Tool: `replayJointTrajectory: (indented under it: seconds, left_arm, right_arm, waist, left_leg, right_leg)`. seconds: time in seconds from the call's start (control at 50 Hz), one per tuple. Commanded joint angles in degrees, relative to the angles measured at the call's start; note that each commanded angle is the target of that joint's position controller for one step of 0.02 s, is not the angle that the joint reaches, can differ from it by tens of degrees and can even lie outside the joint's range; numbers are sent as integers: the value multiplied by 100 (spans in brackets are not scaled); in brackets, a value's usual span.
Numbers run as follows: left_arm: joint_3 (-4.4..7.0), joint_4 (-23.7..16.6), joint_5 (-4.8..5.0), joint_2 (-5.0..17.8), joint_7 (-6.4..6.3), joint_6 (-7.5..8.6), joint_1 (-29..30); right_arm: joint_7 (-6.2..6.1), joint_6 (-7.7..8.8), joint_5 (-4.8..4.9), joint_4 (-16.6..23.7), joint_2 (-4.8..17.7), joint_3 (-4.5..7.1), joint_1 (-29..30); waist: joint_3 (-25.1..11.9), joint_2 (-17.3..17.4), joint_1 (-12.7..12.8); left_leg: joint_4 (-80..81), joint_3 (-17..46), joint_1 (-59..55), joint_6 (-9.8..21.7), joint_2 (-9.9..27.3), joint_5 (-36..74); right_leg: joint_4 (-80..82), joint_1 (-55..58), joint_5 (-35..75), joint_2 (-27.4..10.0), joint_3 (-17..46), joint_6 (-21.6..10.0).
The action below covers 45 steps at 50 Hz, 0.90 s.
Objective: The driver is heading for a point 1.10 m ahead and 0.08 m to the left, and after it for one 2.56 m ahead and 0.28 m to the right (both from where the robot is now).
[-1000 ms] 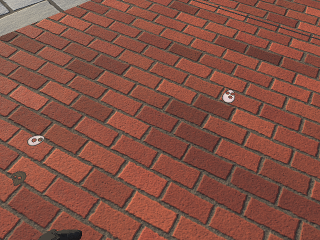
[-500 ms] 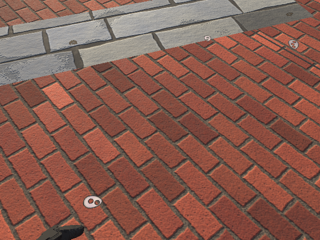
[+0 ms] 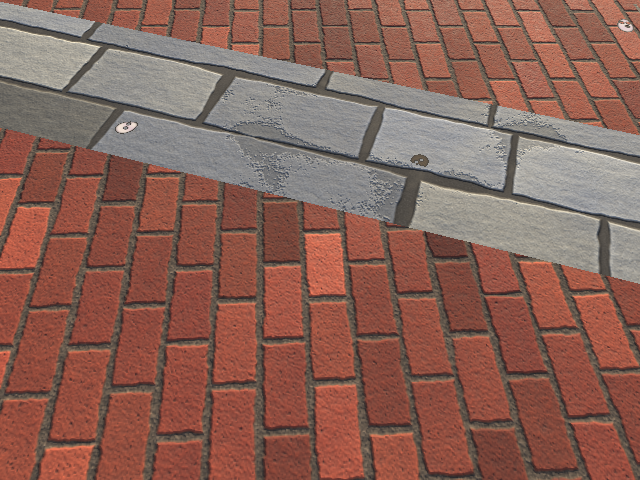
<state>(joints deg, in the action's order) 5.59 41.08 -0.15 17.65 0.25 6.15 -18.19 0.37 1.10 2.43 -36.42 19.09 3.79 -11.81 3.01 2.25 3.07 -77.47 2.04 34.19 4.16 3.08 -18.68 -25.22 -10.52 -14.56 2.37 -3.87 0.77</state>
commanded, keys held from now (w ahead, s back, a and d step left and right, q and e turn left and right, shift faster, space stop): w+q+shift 0.42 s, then w+e+shift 0.56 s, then e+shift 0.02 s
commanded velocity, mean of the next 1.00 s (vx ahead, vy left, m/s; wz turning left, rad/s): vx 1.00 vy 0.00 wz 0.27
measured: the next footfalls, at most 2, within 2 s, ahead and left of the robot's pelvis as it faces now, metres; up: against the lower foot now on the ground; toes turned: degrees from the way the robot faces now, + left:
left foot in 0.28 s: +0.43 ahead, +0.12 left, +0.00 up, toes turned +21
right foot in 0.76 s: +0.92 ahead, +0.17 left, +0.00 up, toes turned +23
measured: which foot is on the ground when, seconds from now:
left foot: up 0.00-0.26, down 0.28-0.74, up 0.76-1.00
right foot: down 0.00-0.26, up 0.28-0.74, down 0.76-1.00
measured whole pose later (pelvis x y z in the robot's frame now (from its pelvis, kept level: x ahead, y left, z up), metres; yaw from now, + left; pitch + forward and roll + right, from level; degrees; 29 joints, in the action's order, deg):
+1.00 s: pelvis +0.90 +0.21 +0.01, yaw +12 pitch +0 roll -1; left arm 2.7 43.9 1.6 15.2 1.4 4.2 -28.0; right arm 0.6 8.4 -1.6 -34.7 15.3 -0.2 -3.4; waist 2.9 0.1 4.3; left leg -54.6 9.5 36.5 -0.6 3.4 -13.6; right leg -20.7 -6.2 -12.8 10.6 8.1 -8.0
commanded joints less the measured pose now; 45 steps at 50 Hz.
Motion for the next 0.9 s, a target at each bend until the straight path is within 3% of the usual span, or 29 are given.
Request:
replayJointTrajectory:
  seconds: [0.02,0.08,0.14,0.16,0.2,0.24,0.26,0.28,0.3,0.32,0.34,0.36,0.38,0.4,0.44,0.46,0.52,0.56,0.64,0.7,0.72,0.74,0.76,0.78,0.8,0.82,0.84,0.86,0.9]
  left_arm:
    - [-47,-104,79,166,33,108,215]
    - [-14,-26,-28,478,-17,109,377]
    - [-23,173,-42,669,-54,96,-26]
    - [-21,251,-30,768,-63,73,-182]
    - [13,306,-54,1084,-110,16,-338]
    - [90,291,-41,1464,-207,-114,-327]
    - [121,170,-35,1553,-218,-171,-64]
    - [101,-53,23,1464,-204,-153,413]
    - [-138,-138,-66,577,-149,-24,399]
    - [-365,-712,94,105,-66,264,-251]
    - [-293,-861,176,751,-18,489,514]
    - [-289,-988,304,753,-28,545,939]
    - [-308,-886,214,633,-66,527,920]
    - [-289,-772,100,573,-75,436,705]
    - [-243,-599,26,623,-26,209,353]
    - [-274,-560,-15,542,-10,126,379]
    - [-493,-863,-128,19,37,74,1388]
    - [-555,-913,-50,-106,90,113,1886]
    - [-431,-1136,240,231,212,147,2657]
    - [-256,-1135,264,528,350,171,2132]
    - [-150,-1029,303,717,341,114,1496]
    - [-39,-745,346,921,292,14,293]
    - [36,-387,327,1102,218,-100,-1197]
    - [75,-206,176,1420,263,-63,-1380]
    - [50,-243,145,974,225,-86,-1445]
    - [7,-316,18,770,151,-84,-1126]
    - [-10,-368,-10,728,173,-66,-855]
    - [-30,-374,-16,697,209,-26,-584]
    - [-90,-442,26,517,203,-13,-199]
  right_arm:
    - [89,-18,23,653,-141,-106,257]
    - [153,33,-2,734,-15,-127,513]
    - [272,107,-43,886,28,-142,1245]
    - [330,140,-39,956,-21,-161,1473]
    - [414,192,-12,997,129,-93,1576]
    - [418,152,57,904,467,95,879]
    - [386,84,89,641,793,281,-206]
    - [311,11,67,163,1207,527,-1858]
    - [184,-54,104,-174,1286,512,-2165]
    - [198,99,-97,247,1568,454,-1553]
    - [177,200,-184,349,1098,415,-1602]
    - [181,315,-233,286,931,360,-1454]
    - [213,404,-227,285,815,315,-1037]
    - [203,453,-236,309,670,260,-680]
    - [118,441,-219,288,368,156,-283]
    - [63,427,-184,197,186,84,-296]
    - [-92,434,-210,-94,141,29,-557]
    - [-70,509,-181,-279,286,47,-941]
    - [1,523,-189,-713,404,36,-1466]
    - [-56,402,-405,-816,644,53,-1282]
    - [-87,342,-544,-796,746,71,-1163]
    - [-109,282,-649,-706,836,90,-803]
    - [-161,264,-643,-516,909,98,-268]
    - [-70,377,-496,-368,-126,-144,-1338]
    - [57,609,-246,-272,277,-228,-1081]
    - [105,752,-27,-58,554,-142,-406]
    - [88,860,-100,138,507,-216,145]
    - [59,923,-225,213,341,-226,452]
    - [33,863,-344,185,244,-211,220]
  waist:
    - [93,-531,-220]
    - [396,-396,-287]
    - [641,-87,21]
    - [703,-68,78]
    - [457,-393,-35]
    - [-90,-1035,-643]
    - [-615,-1236,-1257]
    - [-1201,-954,-2069]
    - [-918,546,-1702]
    - [-2148,1933,-723]
    - [-2266,797,-1206]
    - [-1309,28,-961]
    - [-703,-863,-538]
    - [-423,-878,-223]
    - [-75,-533,118]
    - [61,-471,111]
    - [371,-164,-389]
    - [377,-95,-807]
    - [687,-47,-1156]
    - [-7,299,-636]
    - [-515,560,-220]
    - [-1085,751,419]
    - [-1587,331,1201]
    - [-2249,-2041,335]
    - [-2834,-1891,590]
    - [-1812,-1314,581]
    - [-1177,-303,424]
    - [-581,255,133]
    - [-272,25,-347]
  left_leg:
    - [117,472,1469,-11,725,295]
    - [820,305,1487,-155,707,1275]
    - [2018,-276,1277,-38,484,2113]
    - [2459,-493,1121,52,362,2191]
    - [3052,-1128,158,256,-201,2109]
    - [3042,-1375,-811,434,-657,1403]
    - [3017,-1289,-2044,630,-785,1080]
    - [3739,-774,-4234,973,-684,1522]
    - [3839,408,-5370,1200,-127,1476]
    - [5002,3953,-6654,2531,993,-244]
    - [6118,4935,-6427,2288,1163,-1734]
    - [6447,4723,-5439,1998,1107,-1697]
    - [6478,4252,-4234,1799,923,-1125]
    - [6422,3660,-3409,1711,605,-553]
    - [6526,2704,-2381,1629,260,84]
    - [6544,2170,-1969,1517,170,474]
    - [6559,889,-1052,1143,-316,1446]
    - [6898,692,-878,990,-228,918]
    - [6974,493,-2971,765,373,1765]
    - [6009,102,-4352,405,638,5660]
    - [5209,13,-4620,314,680,7252]
    - [3971,-104,-4421,248,713,8282]
    - [1966,-327,-3066,76,533,7685]
    - [-855,82,42,-545,-597,953]
    - [-1185,671,823,-389,-930,-585]
    - [-932,884,1319,-157,-547,-219]
    - [-376,820,1077,-44,-385,-10]
    - [129,753,864,-26,-320,-4]
    - [796,767,377,-170,-135,59]
  right_leg:
    - [1371,701,545,-1722,1487,-838]
    - [1702,398,1221,-1573,497,-772]
    - [1841,688,1909,-1372,-297,-513]
    - [1817,860,2465,-1366,-492,-420]
    - [1363,1109,5275,-1322,-862,-196]
    - [75,1477,7975,-1544,-933,-178]
    - [-1160,1167,8617,-1662,-863,-275]
    - [-3071,-36,7710,-1471,-781,-259]
    - [-5517,-1839,143,-416,-597,-102]
    - [-7083,-3724,-1919,232,652,-55]
    - [-6603,-4139,-1132,-85,1361,-315]
    - [-6010,-4109,-820,-244,1317,-392]
    - [-5445,-3641,-542,-458,1327,-339]
    - [-5034,-3152,-403,-602,1388,-212]
    - [-4373,-2668,-266,-846,1260,54]
    - [-3979,-2528,-110,-982,1035,147]
    - [-2450,-2076,1868,-957,460,254]
    - [-1445,-1400,3186,-750,202,140]
    - [-343,-2464,2908,-560,197,-245]
    - [-526,-2248,1997,7,-167,-634]
    - [-833,-1700,1583,210,-307,-739]
    - [-1121,-616,1348,264,-294,-858]
    - [-1104,1328,1391,-63,256,-983]
    - [-968,3939,-893,-1331,3322,-2273]
    - [659,4418,-2554,-1760,5598,-2415]
    - [917,3796,-2624,-1693,5290,-2063]
    - [1057,2731,-1773,-1490,4784,-1896]
    - [1129,1747,-938,-1237,4318,-1896]
    - [1254,798,155,-763,3529,-1969]
Keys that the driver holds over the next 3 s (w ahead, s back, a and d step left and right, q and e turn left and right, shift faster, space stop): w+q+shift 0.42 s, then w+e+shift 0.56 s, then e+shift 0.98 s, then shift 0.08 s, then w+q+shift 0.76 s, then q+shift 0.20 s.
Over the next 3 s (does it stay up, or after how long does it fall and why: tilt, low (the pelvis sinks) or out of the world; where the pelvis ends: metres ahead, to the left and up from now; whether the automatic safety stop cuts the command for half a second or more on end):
stays up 1.66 0.13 0.01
